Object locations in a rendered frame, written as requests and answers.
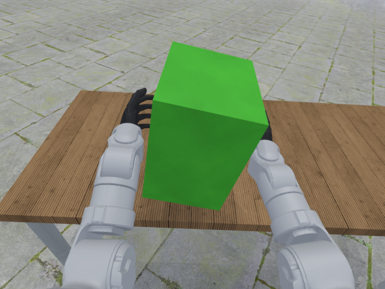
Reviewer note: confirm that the right robot hand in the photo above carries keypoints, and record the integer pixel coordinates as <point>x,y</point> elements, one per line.
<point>267,135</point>

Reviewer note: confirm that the robot left upper arm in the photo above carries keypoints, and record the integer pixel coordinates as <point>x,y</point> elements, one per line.
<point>100,264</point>

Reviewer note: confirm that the left robot hand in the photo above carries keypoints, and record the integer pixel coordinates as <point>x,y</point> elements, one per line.
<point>130,114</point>

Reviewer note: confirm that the robot right upper arm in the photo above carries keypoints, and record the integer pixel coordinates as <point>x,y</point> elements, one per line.
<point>313,265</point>

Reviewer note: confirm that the right robot forearm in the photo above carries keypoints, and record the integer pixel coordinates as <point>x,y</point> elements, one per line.
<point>293,222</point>

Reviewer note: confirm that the left robot forearm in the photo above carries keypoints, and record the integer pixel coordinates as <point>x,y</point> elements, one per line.
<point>112,202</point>

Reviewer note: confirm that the carton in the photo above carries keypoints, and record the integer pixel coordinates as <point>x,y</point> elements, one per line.
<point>207,119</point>

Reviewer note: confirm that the table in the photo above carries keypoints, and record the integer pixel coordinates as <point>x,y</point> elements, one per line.
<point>336,152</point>

